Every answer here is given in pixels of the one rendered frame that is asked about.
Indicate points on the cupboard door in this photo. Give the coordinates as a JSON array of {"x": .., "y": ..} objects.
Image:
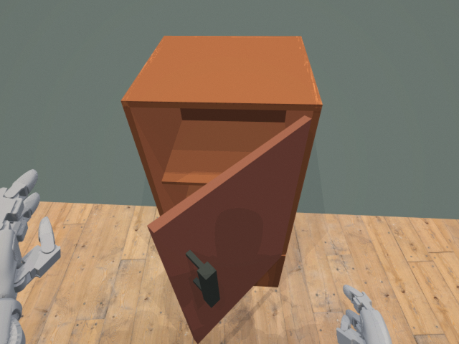
[{"x": 237, "y": 222}]

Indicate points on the robot left forearm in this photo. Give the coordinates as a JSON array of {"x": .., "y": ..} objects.
[{"x": 10, "y": 329}]

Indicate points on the left robot hand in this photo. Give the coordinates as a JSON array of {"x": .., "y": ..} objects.
[{"x": 16, "y": 209}]

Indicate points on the right robot hand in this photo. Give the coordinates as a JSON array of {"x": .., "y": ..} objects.
[{"x": 369, "y": 324}]

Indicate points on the handle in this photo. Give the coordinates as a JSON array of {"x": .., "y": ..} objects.
[{"x": 207, "y": 281}]

